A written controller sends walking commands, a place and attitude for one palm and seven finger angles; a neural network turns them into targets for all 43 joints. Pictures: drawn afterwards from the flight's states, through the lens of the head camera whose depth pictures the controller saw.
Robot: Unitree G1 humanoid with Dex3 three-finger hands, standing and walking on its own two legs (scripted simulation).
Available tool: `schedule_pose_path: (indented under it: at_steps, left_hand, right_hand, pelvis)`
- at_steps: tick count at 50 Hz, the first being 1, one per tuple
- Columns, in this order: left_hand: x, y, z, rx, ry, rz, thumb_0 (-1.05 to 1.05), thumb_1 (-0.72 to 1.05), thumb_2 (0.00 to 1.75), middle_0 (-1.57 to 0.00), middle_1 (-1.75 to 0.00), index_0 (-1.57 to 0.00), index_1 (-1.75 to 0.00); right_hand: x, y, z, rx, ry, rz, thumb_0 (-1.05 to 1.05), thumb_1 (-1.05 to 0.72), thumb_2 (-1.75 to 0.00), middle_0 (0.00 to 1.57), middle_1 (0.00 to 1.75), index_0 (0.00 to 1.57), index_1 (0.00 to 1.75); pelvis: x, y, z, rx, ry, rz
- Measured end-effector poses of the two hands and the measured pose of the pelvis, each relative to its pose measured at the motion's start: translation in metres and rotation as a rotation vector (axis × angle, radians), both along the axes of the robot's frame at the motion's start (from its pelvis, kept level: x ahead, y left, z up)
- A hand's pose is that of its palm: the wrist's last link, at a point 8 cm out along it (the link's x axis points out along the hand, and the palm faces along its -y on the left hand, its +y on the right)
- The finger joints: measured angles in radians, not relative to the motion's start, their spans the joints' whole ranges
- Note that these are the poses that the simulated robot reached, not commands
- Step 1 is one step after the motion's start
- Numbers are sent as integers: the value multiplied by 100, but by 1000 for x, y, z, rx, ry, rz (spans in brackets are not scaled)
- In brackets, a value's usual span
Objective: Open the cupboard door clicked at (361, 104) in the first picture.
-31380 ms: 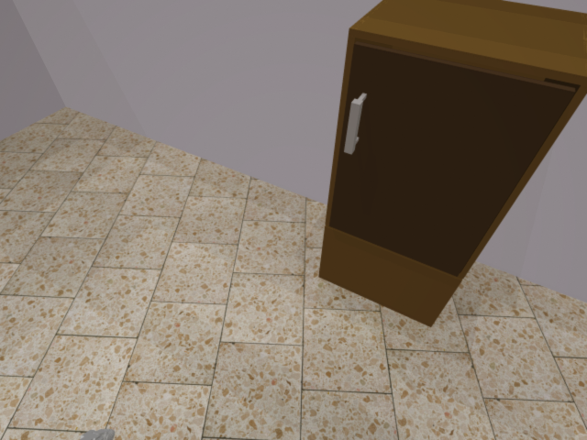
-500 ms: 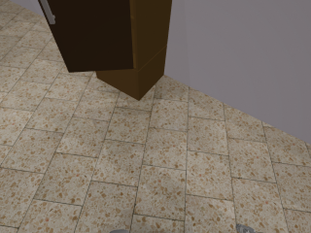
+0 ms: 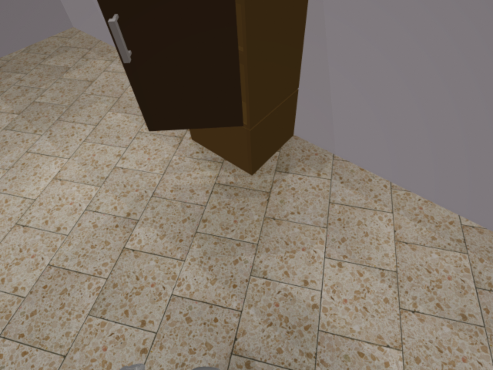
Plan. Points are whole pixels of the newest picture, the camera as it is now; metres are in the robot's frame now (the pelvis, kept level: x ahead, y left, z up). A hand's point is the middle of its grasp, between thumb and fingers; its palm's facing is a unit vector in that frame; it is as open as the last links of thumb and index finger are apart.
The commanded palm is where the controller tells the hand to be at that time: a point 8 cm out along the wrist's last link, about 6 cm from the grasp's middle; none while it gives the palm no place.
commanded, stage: take the last steps up to it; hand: left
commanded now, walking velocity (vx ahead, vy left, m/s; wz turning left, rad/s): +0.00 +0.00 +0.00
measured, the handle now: (121, 38) +1.06 +0.45 +0.01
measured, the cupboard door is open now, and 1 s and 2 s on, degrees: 41 41 41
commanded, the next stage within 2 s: come to a stop and stand still in 1.46 s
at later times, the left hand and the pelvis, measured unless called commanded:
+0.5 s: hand out of the picture -0.04 +0.25 -0.18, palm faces +0.24 -0.95 -0.19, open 7.4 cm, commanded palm none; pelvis +0.07 +0.08 +0.00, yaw +8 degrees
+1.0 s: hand (131, 263) +0.35 +0.29 -0.16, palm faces +0.12 -0.97 -0.19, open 7.3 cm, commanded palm none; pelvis +0.25 +0.10 -0.01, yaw +7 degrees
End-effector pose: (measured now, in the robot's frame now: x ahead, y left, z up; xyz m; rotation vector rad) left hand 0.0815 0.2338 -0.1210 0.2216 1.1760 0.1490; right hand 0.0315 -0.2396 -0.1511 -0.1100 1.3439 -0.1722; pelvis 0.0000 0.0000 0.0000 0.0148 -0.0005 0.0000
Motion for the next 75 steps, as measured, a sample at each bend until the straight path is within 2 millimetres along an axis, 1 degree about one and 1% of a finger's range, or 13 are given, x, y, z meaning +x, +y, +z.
schedule_pose_path:
  at_steps: [11,19,23,27,35,41,46,50,57,63,68,71,75]
  left_hand:
    - [-64,2,1,-30,95,168,0,92,89,-20,-30,-21,-30]
    - [-135,28,-12,-85,291,317,0,91,89,-20,-29,-20,-30]
    - [-149,53,-28,-113,398,343,0,91,90,-20,-29,-20,-30]
    - [-106,79,-26,-105,366,313,1,91,90,-20,-29,-20,-30]
    - [50,114,-11,-82,88,213,0,91,90,-20,-29,-20,-30]
    - [165,115,-4,-68,-38,112,0,91,90,-20,-29,-20,-30]
    - [245,106,-9,-48,-128,59,0,91,90,-20,-29,-20,-30]
    - [253,100,-8,-51,-105,95,0,91,90,-20,-29,-20,-30]
    - [229,115,0,-30,52,194,-3,96,89,-20,-29,-21,-30]
    - [209,122,-6,-85,196,261,-1,94,90,-20,-29,-20,-30]
    - [204,133,-23,-147,321,315,0,92,90,-20,-29,-20,-30]
    - [218,148,-33,-164,373,305,0,91,90,-20,-29,-20,-30]
    - [273,173,-29,-145,320,258,0,91,90,-20,-29,-20,-30]
  right_hand:
    - [29,-4,18,-19,53,114,0,-91,-90,20,30,20,30]
    - [126,50,29,-36,-69,273,0,-91,-90,20,30,20,30]
    - [171,87,27,-57,-198,307,0,-91,-90,20,30,20,30]
    - [172,111,31,-53,-200,280,0,-91,-90,20,30,20,30]
    - [127,120,25,-46,3,182,-1,-94,-90,20,30,20,30]
    - [93,124,14,-13,188,96,0,-92,-90,20,30,20,30]
    - [91,125,0,29,326,41,0,-91,-90,20,30,20,30]
    - [137,122,2,35,312,39,0,-91,-90,20,30,20,30]
    - [277,130,16,26,84,104,0,-91,-90,20,30,20,30]
    - [387,146,26,-15,-43,190,1,-94,-90,20,30,20,30]
    - [473,180,28,-47,-150,261,1,-93,-90,20,30,20,30]
    - [506,201,26,-66,-212,269,0,-92,-90,20,30,20,30]
    - [514,222,29,-51,-203,236,0,-92,-90,20,30,20,30]
  pelvis:
    - [13,1,13,11,6,98]
    - [39,41,8,10,17,152]
    - [57,71,-6,0,11,154]
    - [76,89,1,-1,5,141]
    - [124,111,11,5,-2,135]
    - [172,113,3,17,-8,121]
    - [221,105,-13,11,-18,114]
    - [248,101,-7,2,-30,127]
    - [298,108,13,-7,5,129]
    - [343,134,15,-15,9,139]
    - [386,168,3,-24,5,139]
    - [406,186,-5,-16,0,126]
    - [429,199,2,-8,0,100]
